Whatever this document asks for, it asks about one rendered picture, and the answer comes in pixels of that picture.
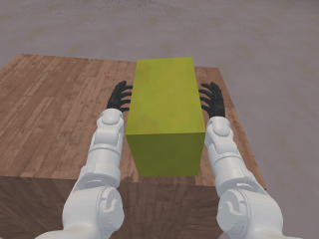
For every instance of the right robot hand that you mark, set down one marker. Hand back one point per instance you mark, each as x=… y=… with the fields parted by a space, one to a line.
x=216 y=102

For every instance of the pedestal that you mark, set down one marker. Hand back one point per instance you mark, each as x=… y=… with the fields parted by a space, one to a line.
x=49 y=107

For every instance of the left robot hand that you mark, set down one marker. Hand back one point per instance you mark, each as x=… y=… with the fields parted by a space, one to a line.
x=115 y=100

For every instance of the right robot upper arm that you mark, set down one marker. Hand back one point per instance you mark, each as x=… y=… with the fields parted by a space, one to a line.
x=244 y=214

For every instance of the robot right forearm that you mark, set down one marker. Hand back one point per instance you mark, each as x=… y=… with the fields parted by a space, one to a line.
x=225 y=159

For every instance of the robot left forearm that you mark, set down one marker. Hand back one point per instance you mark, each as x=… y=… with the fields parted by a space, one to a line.
x=103 y=162

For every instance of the carton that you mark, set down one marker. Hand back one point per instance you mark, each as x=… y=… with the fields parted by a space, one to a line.
x=165 y=128

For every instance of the left robot upper arm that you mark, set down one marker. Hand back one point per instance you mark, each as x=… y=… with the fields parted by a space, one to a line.
x=93 y=213

